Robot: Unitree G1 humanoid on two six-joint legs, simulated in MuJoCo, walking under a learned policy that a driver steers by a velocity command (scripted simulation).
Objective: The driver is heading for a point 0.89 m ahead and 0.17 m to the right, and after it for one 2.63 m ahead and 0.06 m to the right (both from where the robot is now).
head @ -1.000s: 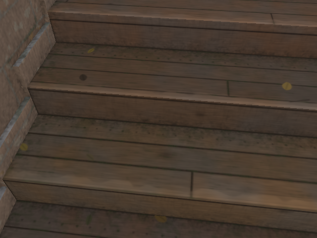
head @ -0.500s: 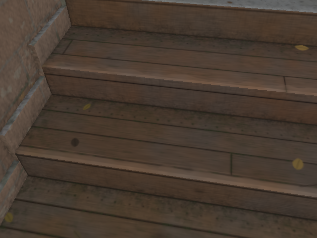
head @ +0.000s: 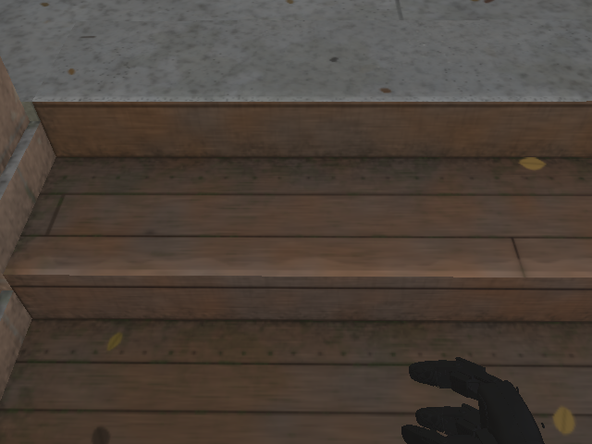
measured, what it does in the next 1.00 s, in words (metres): climbs, turning right: right foot 0.15 m higher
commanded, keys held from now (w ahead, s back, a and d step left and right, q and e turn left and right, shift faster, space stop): w+e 0.50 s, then w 0.20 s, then w+q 0.30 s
